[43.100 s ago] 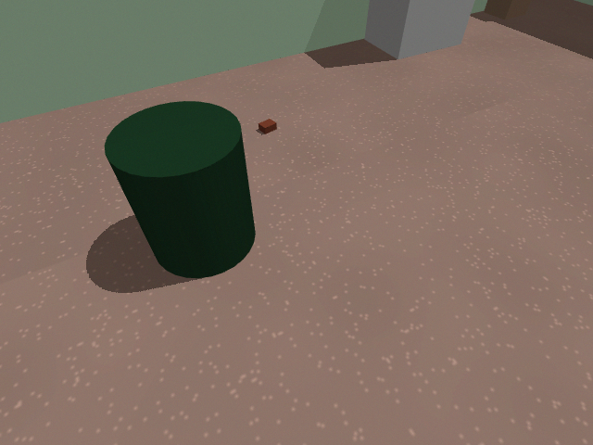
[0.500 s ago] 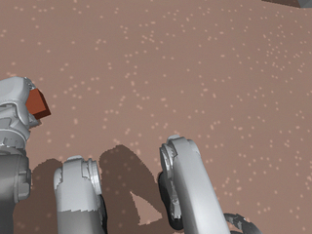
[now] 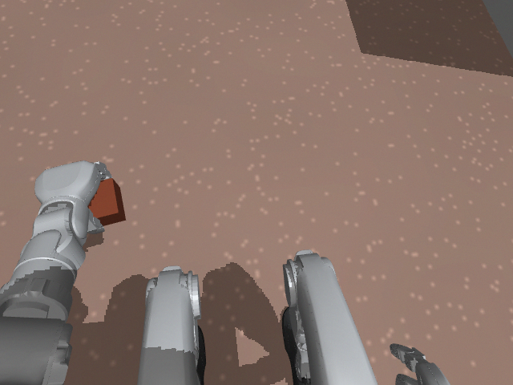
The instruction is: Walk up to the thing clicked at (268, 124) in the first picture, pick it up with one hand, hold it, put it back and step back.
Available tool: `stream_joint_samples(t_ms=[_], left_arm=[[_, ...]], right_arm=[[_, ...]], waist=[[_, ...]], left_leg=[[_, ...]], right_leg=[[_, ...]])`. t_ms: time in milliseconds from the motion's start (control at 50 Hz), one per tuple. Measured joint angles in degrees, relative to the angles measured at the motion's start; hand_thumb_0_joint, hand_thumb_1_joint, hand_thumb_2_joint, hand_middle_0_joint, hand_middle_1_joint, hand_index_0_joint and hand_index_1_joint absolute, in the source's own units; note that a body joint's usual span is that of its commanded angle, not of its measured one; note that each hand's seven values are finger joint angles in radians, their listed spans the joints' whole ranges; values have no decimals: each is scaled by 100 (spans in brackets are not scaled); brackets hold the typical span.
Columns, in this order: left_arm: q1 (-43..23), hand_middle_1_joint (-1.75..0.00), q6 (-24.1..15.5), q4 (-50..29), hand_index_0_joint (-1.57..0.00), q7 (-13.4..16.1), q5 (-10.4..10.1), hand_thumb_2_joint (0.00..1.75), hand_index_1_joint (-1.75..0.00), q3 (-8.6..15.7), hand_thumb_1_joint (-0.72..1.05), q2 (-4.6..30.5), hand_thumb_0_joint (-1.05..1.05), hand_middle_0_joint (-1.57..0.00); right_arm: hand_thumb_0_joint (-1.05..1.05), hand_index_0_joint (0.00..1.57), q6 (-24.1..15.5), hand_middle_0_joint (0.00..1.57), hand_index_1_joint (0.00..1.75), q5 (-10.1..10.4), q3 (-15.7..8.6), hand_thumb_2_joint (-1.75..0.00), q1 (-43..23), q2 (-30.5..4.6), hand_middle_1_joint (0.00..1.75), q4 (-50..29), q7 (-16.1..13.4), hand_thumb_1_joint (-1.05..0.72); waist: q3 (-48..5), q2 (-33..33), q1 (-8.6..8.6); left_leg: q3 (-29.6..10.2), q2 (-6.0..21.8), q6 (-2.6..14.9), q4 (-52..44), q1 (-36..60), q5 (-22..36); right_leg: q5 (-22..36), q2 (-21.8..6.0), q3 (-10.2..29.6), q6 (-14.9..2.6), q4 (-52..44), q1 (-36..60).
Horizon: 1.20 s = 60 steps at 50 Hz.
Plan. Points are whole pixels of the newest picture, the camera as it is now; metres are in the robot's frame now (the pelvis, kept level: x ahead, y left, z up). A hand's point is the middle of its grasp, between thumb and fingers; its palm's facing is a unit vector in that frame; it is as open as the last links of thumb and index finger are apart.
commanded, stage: lift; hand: left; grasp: from above
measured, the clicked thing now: (93, 205) +0.44 +0.26 -0.13
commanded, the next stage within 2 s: hold in 1.06 s
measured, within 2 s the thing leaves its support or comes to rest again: neither
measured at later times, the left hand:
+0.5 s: hand (10, 181) +0.38 +0.24 +0.11, palm faces -0.41 -0.16 -0.90, open 9.5 cm
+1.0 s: hand out of the picture +0.38 +0.22 +0.21, palm faces -0.41 -0.16 -0.90, open 9.5 cm
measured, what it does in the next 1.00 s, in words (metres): rises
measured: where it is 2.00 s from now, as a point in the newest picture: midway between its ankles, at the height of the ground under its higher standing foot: (248, 377)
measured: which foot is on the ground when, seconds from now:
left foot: down 0.00-1.00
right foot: down 0.00-1.00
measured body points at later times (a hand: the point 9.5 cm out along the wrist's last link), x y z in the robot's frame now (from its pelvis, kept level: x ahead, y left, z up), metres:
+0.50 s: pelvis +0.03 +0.00 +0.18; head +0.13 +0.00 +0.62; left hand +0.40 +0.25 +0.16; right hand +0.15 -0.26 +0.06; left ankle +0.09 +0.13 -0.40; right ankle +0.10 -0.14 -0.40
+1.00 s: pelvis +0.06 +0.00 +0.28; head +0.12 -0.01 +0.73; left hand +0.40 +0.23 +0.26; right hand +0.16 -0.27 +0.16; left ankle +0.09 +0.13 -0.40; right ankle +0.10 -0.14 -0.40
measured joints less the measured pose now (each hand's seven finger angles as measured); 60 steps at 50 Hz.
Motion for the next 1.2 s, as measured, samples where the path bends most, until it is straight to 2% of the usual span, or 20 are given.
stream_joint_samples(t_ms=[200,360,500,600,720,960,1200], left_arm=[[715,-40,400,-968,-78,-95,-205,35,-39,-256,11,-299,-1,-77],[1204,-39,837,-1259,-78,-215,-407,35,-38,-506,11,-524,-1,-78],[1488,-39,944,-1219,-79,-327,-527,35,-38,-723,10,-630,-1,-78],[1620,-39,890,-1125,-79,-287,-552,35,-38,-834,11,-741,-1,-78],[1679,-39,823,-878,-78,-134,-477,34,-38,-920,11,-921,-1,-77],[1740,-39,858,-844,-78,-28,-487,35,-38,-964,11,-1096,-1,-78],[1859,-40,932,-913,-78,-135,-506,35,-39,-1074,11,-1167,-1,-77]], right_arm=[[1,20,75,20,30,170,-20,-90,-194,146,30,0,-378,-89],[1,20,46,20,30,281,17,-90,-144,223,30,90,-594,-89],[1,20,-89,20,30,343,44,-90,33,263,30,183,-735,-89],[1,20,-226,20,30,354,22,-90,180,256,30,282,-801,-89],[1,20,-338,20,30,338,-9,-90,303,224,30,403,-826,-90],[1,20,-376,20,30,329,-42,-90,402,232,30,478,-776,-90],[1,20,-371,20,30,353,-71,-90,351,232,30,469,-721,-89]], waist=[[-33,-44,116],[-25,-49,181],[111,-91,228],[202,-111,253],[320,-119,274],[621,-159,343],[653,-167,427]], left_leg=[[96,59,2,-1229,1414,135],[214,136,15,-2466,2923,315],[287,193,5,-3575,4260,546],[324,223,-1,-4291,5080,721],[382,241,1,-5057,5923,931],[508,228,19,-6334,7200,1342],[591,195,51,-7180,8093,1567]], right_leg=[[128,-29,7,-31,-1171,1370],[324,-14,46,-58,-2373,2826],[561,6,61,-93,-3452,4128],[738,17,63,-114,-4160,4936],[947,20,88,-126,-4907,5759],[1336,-11,164,-115,-6111,6980],[1558,-55,215,-87,-6934,7849]])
